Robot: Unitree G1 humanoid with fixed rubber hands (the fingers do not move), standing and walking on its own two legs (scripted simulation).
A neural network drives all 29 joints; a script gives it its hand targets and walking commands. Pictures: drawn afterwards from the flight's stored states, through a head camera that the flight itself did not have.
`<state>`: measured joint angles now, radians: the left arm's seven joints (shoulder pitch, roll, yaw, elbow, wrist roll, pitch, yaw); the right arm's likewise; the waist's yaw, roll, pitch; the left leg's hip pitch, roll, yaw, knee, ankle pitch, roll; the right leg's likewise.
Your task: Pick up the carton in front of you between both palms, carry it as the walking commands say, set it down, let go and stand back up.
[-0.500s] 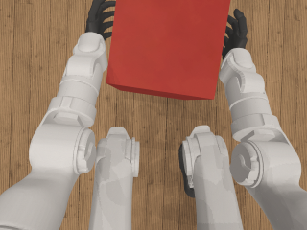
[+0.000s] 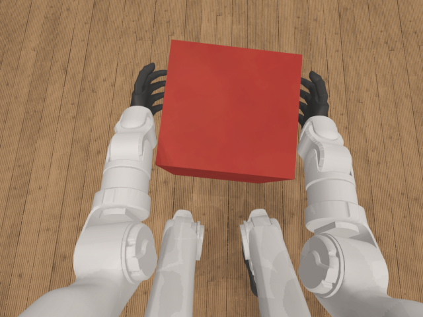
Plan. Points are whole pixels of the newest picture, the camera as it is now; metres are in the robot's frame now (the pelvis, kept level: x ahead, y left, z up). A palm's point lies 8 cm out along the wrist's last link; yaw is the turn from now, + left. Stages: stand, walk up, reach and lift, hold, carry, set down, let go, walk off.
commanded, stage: reach and lift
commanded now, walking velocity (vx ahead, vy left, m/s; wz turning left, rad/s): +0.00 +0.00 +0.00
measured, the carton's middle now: (224, 127) +0.47 +0.00 -0.12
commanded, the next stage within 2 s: none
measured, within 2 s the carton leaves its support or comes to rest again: neither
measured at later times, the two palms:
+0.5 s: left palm (104, 95) +0.43 +0.15 +0.10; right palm (370, 94) +0.43 -0.15 +0.11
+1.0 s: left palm out of the picture +0.38 +0.15 +0.26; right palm out of the picture +0.40 -0.15 +0.27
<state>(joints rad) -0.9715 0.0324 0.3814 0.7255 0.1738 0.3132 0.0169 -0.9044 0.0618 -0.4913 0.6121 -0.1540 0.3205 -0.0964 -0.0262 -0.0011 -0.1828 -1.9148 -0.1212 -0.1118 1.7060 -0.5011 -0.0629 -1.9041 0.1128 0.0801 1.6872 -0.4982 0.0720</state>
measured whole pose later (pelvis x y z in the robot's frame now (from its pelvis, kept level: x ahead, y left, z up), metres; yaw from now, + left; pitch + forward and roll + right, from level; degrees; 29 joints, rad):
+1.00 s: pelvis +0.09 -0.01 +0.25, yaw +1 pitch +4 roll +0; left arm -0.26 -0.14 0.28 0.42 0.20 0.46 0.01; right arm -0.29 0.16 -0.28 0.43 -0.20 0.47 -0.05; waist 0.00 0.00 -0.11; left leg -0.36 -0.05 -0.16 0.56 -0.27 -0.03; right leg -0.36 0.06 0.14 0.56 -0.27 0.01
